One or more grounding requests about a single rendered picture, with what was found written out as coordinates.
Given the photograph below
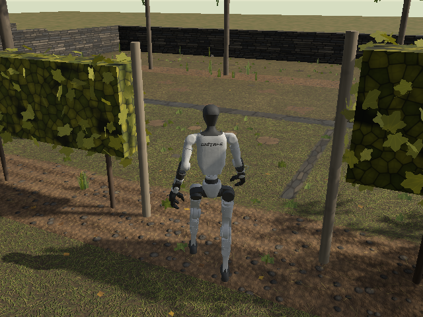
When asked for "robot left forearm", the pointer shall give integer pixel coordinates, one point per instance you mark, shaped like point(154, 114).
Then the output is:
point(180, 174)

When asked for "left robot upper arm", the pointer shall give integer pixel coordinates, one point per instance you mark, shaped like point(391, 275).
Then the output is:
point(187, 151)

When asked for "robot right hand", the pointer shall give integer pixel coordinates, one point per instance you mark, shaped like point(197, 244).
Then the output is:
point(242, 180)

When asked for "right robot upper arm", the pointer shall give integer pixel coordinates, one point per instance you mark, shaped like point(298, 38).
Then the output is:
point(235, 150)

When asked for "robot torso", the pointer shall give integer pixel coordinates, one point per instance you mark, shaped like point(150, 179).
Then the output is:
point(211, 155)

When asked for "robot left hand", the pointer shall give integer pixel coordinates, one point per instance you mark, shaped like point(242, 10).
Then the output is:
point(173, 200)

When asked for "robot right forearm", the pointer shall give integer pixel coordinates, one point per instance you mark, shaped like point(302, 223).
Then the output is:
point(240, 170)

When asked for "left robot shin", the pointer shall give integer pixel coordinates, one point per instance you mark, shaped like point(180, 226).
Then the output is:
point(193, 228)

